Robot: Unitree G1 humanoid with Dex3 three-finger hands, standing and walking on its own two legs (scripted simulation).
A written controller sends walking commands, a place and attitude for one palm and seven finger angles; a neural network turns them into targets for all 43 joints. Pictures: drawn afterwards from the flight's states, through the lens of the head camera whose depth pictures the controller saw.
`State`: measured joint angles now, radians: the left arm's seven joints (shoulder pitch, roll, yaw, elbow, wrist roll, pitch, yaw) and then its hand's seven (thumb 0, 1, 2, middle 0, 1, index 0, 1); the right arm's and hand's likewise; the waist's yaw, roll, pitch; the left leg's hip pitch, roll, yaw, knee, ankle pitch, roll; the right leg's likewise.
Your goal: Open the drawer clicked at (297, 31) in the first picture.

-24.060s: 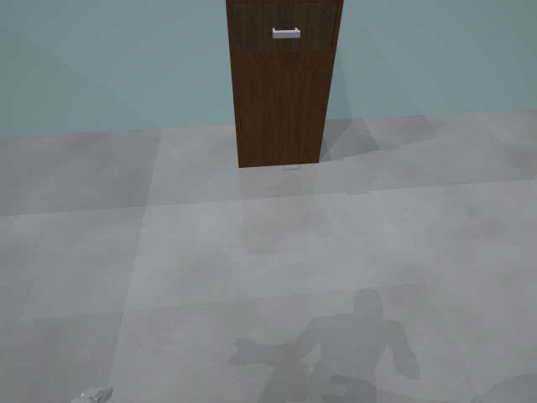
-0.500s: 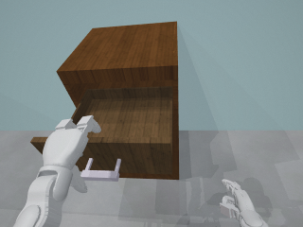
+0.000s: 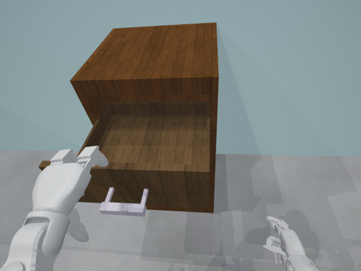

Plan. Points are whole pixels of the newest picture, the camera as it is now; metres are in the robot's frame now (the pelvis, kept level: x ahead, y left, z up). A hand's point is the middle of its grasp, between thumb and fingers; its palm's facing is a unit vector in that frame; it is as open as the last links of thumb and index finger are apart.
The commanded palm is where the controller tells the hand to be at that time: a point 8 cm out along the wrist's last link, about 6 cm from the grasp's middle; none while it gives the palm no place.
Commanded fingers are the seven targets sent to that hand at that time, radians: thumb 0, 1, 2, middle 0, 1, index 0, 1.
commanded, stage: draw the hand back to the body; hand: left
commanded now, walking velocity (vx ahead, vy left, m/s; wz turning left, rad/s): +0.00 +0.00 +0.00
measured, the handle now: (125, 200) +0.27 +0.20 -0.02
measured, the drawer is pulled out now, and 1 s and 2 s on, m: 0.29 0.29 0.29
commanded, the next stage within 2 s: step back with the hand held close in 1.10 s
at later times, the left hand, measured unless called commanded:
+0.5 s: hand (80, 177) +0.22 +0.22 +0.16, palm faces +0.38 -0.85 -0.36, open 12.2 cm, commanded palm +0.16 +0.26 +0.17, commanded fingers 0.00 0.23 0.62 -0.25 -0.73 -0.25 -0.73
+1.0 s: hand (71, 188) +0.20 +0.23 +0.15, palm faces +0.42 -0.82 -0.40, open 7.9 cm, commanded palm +0.15 +0.27 +0.17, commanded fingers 0.00 0.90 0.90 -0.20 -0.30 -0.20 -0.30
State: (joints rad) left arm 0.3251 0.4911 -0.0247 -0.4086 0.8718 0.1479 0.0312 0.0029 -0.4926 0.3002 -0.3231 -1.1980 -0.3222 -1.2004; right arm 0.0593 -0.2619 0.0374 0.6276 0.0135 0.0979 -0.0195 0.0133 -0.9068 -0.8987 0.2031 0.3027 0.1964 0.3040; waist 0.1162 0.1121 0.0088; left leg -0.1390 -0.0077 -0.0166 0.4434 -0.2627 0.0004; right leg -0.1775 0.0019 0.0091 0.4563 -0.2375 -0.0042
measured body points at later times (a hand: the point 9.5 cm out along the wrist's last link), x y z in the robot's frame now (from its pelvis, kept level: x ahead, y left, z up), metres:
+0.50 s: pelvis +0.02 -0.01 +0.00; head +0.02 -0.02 +0.45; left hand +0.19 +0.26 +0.18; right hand +0.21 -0.21 -0.08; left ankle -0.01 +0.12 -0.74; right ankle +0.01 -0.12 -0.74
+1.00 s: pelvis +0.02 -0.01 +0.00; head +0.01 -0.04 +0.45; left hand +0.17 +0.27 +0.17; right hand +0.23 -0.22 -0.08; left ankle -0.01 +0.12 -0.74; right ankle +0.01 -0.12 -0.74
